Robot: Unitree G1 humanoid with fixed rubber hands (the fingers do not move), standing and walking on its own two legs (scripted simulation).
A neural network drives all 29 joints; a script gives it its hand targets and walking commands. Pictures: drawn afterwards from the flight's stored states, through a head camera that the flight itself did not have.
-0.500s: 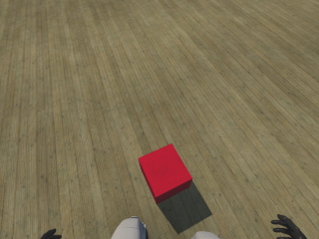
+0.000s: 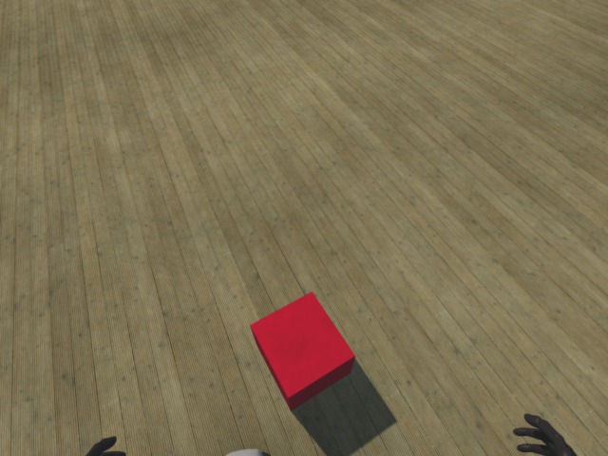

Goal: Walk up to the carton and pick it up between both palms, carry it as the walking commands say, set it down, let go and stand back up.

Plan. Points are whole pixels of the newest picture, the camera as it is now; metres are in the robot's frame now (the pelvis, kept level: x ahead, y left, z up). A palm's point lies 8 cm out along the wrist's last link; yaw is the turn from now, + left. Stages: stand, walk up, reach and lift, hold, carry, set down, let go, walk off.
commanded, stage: walk up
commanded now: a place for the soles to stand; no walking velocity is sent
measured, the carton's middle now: (301, 349) +0.48 +0.05 -0.69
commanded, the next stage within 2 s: none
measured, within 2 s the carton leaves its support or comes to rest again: neither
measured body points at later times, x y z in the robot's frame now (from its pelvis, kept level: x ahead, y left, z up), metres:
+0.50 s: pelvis +0.00 -0.08 -0.02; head +0.04 -0.07 +0.43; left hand +0.09 +0.27 -0.12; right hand +0.03 -0.47 -0.10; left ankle +0.05 +0.11 -0.71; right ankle +0.03 -0.20 -0.74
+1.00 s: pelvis +0.06 -0.24 -0.06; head +0.09 -0.23 +0.39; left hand +0.10 +0.11 -0.14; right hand +0.22 -0.59 -0.14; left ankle +0.04 -0.05 -0.70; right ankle +0.13 -0.35 -0.74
